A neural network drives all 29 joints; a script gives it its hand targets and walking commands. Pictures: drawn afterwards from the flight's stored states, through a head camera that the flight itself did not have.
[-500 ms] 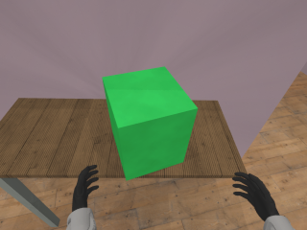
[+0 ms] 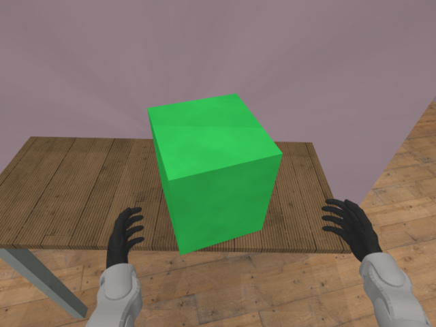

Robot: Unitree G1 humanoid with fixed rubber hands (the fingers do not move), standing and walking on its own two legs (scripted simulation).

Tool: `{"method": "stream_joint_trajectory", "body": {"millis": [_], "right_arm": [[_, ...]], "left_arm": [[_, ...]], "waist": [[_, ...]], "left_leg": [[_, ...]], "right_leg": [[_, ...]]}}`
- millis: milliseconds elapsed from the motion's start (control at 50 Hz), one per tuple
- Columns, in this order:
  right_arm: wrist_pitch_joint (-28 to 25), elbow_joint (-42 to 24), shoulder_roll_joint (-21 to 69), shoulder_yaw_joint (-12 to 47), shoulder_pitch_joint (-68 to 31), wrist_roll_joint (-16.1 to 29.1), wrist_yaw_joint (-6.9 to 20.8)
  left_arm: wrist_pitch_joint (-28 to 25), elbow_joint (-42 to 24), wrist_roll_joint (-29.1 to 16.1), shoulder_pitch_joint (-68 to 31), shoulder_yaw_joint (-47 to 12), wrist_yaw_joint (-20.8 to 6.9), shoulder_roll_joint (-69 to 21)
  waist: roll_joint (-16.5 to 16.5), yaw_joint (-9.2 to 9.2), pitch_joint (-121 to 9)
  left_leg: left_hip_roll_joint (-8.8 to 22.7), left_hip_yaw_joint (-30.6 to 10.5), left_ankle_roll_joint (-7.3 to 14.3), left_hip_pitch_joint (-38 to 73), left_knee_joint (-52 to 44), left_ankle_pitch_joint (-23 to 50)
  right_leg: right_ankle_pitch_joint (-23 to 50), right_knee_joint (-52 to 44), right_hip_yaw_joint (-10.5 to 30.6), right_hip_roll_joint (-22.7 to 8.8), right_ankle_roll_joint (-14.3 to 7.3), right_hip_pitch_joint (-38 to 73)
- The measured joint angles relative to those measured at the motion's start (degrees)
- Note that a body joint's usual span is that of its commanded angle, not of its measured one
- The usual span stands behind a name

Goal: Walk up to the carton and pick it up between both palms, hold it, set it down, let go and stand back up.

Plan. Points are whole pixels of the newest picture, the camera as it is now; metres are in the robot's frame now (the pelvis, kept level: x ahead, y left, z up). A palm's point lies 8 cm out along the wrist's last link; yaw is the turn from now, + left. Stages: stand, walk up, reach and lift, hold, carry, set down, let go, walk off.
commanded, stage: reach and lift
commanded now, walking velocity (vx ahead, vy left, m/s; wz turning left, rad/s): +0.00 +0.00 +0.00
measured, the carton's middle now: (208, 173) +0.44 +0.03 +0.05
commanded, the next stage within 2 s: none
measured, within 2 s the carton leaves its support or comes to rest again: neither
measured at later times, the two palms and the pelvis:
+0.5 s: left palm (119, 212) +0.28 +0.17 +0.11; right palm (349, 185) +0.35 -0.23 +0.11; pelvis -0.01 +0.00 +0.00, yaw +0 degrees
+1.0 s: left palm (107, 175) +0.32 +0.19 +0.15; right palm (330, 141) +0.42 -0.20 +0.16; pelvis -0.01 +0.00 +0.00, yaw +0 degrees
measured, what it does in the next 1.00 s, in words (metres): stands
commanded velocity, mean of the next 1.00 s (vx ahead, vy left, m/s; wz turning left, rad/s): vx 0.00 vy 0.00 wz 0.00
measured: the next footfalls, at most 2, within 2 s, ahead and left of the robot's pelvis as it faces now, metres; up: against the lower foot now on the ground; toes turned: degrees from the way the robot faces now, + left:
none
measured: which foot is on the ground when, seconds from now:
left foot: down 0.00-1.00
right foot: down 0.00-1.00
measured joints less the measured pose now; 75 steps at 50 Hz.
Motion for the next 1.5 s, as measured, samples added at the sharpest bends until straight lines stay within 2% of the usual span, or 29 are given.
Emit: {"method": "stream_joint_trajectory", "body": {"millis": [140,380,680,960,1280,1360,1500], "right_arm": [[5.6,0.0,-0.6,0.3,-6.4,0.8,-1.0],[15.3,1.9,-1.3,0.3,-17.0,1.3,-2.7],[20.6,5.9,-2.1,1.4,-28.3,3.1,-4.8],[23.3,12.1,-3.8,2.0,-38.5,3.7,-4.6],[24.4,20.1,-5.7,3.4,-49.7,5.9,-4.1],[24.4,23.4,-5.9,3.7,-52.2,6.2,-4.1],[23.9,28.0,-5.9,4.3,-54.8,6.4,-3.4]], "left_arm": [[7.3,-1.3,0.0,-6.2,0.3,0.0,0.0],[19.6,-1.5,-0.4,-17.0,3.0,0.1,0.1],[27.1,-1.5,-1.7,-26.7,6.1,0.2,2.7],[29.4,1.9,-3.6,-36.0,6.8,0.2,3.9],[30.2,6.5,-4.6,-44.0,7.8,0.2,5.7],[29.4,10.2,-4.7,-46.4,7.8,0.2,6.2],[24.9,17.7,-5.3,-49.6,7.8,0.2,6.3]], "waist": [[0.0,0.25,0.1],[0.0,1.91,0.7],[0.0,2.48,1.1],[0.0,4.91,-0.2],[0.0,6.14,-2.3],[0.0,6.24,-2.8],[0.0,6.86,-4.2]], "left_leg": [[0.0,0.0,0.0,0.0,-0.9,1.0],[0.0,0.0,0.0,0.0,-1.2,1.6],[0.0,0.0,0.0,-0.1,-1.2,1.7],[0.0,0.0,0.0,-4.1,-1.0,2.2],[0.0,0.0,-0.1,-8.0,-0.8,2.2],[0.0,0.0,-0.1,-8.8,-0.6,2.2],[0.0,0.0,0.0,-10.8,-0.1,2.2]], "right_leg": [[0.9,-0.8,0.0,0.0,0.0,0.0],[1.4,-0.8,0.0,0.0,-0.1,-0.2],[1.5,-0.8,0.0,0.0,-0.1,-0.3],[2.1,-0.8,0.0,0.0,-0.1,-4.3],[2.3,-0.9,0.0,0.0,-0.1,-8.0],[2.4,-0.9,0.0,0.0,-0.1,-8.7],[2.7,-0.9,0.0,0.0,-0.1,-10.4]]}}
